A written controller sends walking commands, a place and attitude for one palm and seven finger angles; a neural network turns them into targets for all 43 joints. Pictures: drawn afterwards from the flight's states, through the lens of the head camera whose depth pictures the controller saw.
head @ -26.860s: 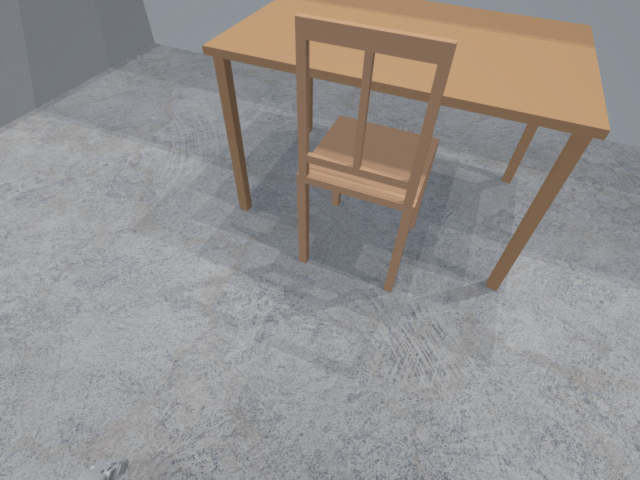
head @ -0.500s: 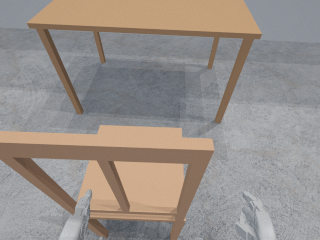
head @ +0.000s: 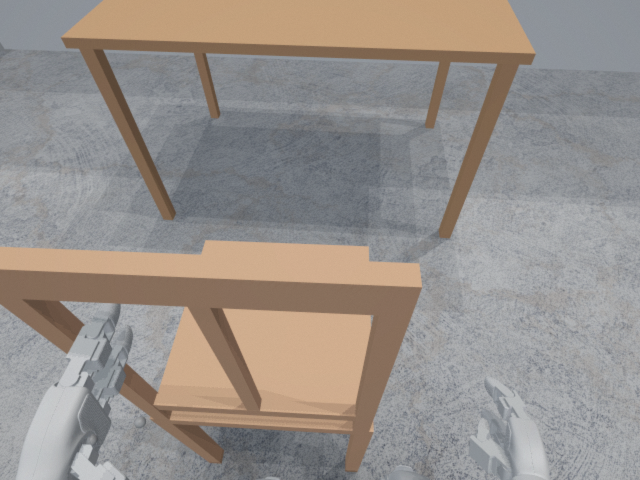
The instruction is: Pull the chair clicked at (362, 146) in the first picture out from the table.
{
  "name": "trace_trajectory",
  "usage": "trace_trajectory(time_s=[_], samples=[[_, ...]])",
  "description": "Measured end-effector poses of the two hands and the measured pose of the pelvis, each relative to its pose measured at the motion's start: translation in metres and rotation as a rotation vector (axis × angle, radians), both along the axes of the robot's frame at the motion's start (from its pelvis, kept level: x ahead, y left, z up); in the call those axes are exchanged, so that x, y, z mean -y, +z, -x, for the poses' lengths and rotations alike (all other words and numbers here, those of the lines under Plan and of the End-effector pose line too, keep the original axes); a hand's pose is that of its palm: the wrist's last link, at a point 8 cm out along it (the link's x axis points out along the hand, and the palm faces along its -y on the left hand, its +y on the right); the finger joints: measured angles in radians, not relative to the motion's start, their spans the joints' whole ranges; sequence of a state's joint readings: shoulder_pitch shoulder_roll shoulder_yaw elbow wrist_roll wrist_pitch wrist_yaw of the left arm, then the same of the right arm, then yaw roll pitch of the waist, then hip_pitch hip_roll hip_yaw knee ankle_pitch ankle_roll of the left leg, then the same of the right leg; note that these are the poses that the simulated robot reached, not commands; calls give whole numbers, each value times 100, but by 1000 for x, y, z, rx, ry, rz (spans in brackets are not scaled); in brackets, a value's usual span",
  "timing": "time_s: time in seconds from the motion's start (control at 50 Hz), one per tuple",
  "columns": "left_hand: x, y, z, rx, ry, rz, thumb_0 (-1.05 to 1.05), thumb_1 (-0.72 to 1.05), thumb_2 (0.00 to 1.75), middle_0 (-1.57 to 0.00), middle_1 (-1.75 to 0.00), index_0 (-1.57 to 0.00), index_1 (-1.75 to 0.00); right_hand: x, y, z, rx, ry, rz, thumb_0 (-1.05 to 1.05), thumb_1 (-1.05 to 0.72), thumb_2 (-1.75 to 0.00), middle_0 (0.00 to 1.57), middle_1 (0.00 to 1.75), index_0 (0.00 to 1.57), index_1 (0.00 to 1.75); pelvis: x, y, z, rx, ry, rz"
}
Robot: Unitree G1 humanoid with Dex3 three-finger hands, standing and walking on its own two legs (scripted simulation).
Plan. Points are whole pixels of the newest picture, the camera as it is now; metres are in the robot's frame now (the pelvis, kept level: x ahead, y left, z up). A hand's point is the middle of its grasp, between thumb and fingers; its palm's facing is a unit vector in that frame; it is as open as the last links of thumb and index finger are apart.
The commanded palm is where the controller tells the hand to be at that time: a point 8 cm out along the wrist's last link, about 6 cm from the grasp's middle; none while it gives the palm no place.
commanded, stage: draw the hand back to the body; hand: left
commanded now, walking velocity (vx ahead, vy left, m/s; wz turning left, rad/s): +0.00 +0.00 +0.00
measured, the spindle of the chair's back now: (234, 365) +0.26 +0.13 +0.00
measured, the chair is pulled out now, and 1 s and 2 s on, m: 0.66 0.66 0.69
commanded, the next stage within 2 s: step back with the hand held close in 1.12 s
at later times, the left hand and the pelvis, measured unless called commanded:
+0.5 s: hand (78, 389) +0.19 +0.23 +0.13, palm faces +0.21 -0.87 -0.44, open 12.7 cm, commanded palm +0.16 +0.28 +0.20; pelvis +0.02 +0.00 +0.05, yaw +0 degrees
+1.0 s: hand (51, 384) +0.19 +0.25 +0.13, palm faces +0.23 -0.82 -0.53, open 7.0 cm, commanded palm +0.17 +0.30 +0.24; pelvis +0.03 -0.01 +0.06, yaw +0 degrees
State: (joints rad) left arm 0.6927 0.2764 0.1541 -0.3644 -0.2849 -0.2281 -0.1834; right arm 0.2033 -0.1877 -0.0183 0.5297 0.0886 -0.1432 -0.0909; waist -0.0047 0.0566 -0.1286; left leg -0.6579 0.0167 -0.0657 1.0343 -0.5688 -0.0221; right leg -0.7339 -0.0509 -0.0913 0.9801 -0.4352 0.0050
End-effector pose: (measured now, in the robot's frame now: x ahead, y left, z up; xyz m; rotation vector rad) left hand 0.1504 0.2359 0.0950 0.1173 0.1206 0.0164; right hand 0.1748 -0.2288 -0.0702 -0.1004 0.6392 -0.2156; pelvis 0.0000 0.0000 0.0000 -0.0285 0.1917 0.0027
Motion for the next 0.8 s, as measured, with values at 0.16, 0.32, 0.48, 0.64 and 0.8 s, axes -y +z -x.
trace_trajectory(time_s=[0.16, 0.32, 0.48, 0.64, 0.8], samples=[[-13, 36, 2, -24, 136, -191, -1, -41, 27, -7, -5, -2, -3, -3, 24, -6, 3, 30, 39, 1, -91, -90, 20, 30, 20, 30, -3, 22, -9, 77, 9, 5], [-18, 46, -1, -91, 200, -265, -1, -15, 39, -20, -14, -6, -8, -10, 39, -12, -14, 54, 42, 1, -91, -90, 20, 30, 20, 30, -2, 41, -16, 159, 3, -2], [-31, 58, -6, -145, 255, -320, 0, 13, 53, -30, -22, -13, -13, -12, 44, -17, -15, 97, 32, 1, -90, -90, 20, 30, 20, 30, 3, 53, -23, 202, 0, -7], [-39, 64, -7, -195, 303, -349, 0, 42, 66, -34, -29, -21, -19, -5, 44, -26, -19, 143, 42, 1, -90, -90, 20, 30, 20, 30, 8, 58, -29, 219, 1, -12], [-47, 70, -8, -230, 317, -401, 1, 70, 80, -37, -35, -29, -25, 2, 45, -34, -5, 166, 51, 1, -91, -90, 20, 30, 20, 30, 10, 60, -30, 226, 5, -15]])
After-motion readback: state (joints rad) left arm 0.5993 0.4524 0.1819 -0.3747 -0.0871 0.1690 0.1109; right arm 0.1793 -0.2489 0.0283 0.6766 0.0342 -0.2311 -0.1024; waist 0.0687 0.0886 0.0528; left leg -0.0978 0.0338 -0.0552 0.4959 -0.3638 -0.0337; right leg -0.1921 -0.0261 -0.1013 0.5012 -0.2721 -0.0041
